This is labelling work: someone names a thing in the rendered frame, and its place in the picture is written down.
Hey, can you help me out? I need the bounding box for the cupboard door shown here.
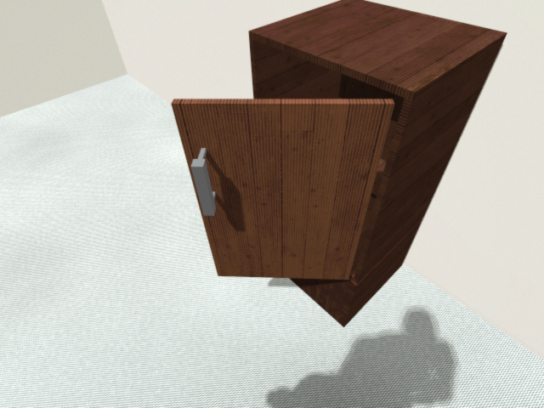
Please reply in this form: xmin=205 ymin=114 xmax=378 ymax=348
xmin=172 ymin=99 xmax=394 ymax=280

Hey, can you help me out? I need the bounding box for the handle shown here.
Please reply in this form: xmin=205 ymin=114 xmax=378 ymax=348
xmin=191 ymin=148 xmax=216 ymax=216

